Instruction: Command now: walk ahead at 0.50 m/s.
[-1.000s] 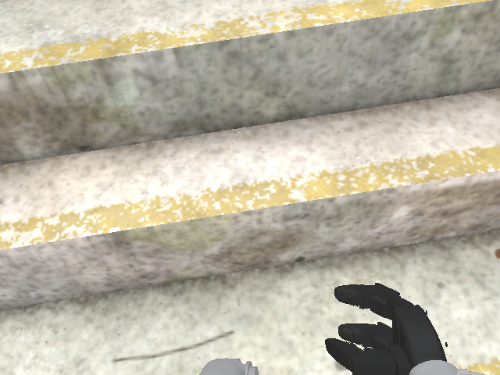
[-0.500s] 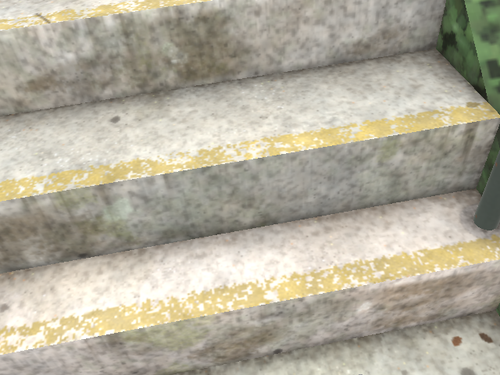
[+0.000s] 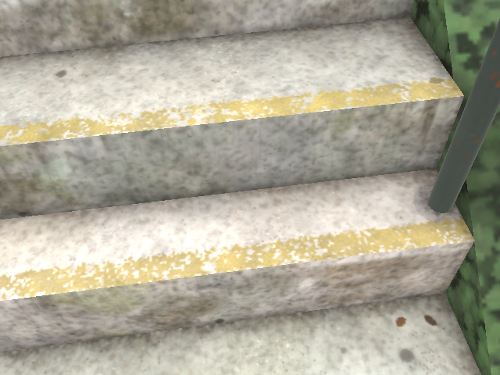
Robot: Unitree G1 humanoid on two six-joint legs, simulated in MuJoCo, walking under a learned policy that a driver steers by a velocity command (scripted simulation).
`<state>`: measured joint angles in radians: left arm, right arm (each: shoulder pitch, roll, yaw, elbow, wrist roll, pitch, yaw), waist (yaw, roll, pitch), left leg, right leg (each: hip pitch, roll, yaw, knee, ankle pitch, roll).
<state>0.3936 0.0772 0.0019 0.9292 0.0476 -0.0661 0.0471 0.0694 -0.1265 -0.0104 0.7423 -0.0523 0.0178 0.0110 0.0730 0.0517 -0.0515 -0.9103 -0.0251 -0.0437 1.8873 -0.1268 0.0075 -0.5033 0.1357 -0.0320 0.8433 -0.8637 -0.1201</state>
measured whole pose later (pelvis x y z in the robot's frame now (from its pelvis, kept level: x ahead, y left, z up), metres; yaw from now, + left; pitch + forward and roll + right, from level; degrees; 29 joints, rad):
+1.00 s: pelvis +0.04 -0.03 -0.03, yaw -2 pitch +4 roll -5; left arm 0.09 0.11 -0.01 0.83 0.05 0.01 0.00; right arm 0.35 -0.19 -0.06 0.95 0.03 -0.09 0.07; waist 0.03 0.02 -0.06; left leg -0.59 -0.07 -0.16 1.70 0.06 0.21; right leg -0.69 0.06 -0.21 1.12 -0.51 -0.12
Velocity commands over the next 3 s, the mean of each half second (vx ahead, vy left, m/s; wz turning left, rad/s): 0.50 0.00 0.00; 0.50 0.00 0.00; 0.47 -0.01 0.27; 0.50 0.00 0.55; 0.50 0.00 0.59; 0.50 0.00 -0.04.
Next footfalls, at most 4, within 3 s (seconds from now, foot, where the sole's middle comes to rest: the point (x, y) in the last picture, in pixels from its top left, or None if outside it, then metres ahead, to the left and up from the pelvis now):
0.38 left None -0.11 0.06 -0.89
0.90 right None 0.13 -0.11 -0.71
1.42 left None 0.33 0.12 -0.49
1.92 right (299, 225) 0.63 -0.01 -0.29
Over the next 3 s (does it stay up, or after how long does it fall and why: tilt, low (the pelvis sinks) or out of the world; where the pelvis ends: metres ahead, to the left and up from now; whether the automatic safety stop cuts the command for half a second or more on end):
stays up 0.78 0.40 0.68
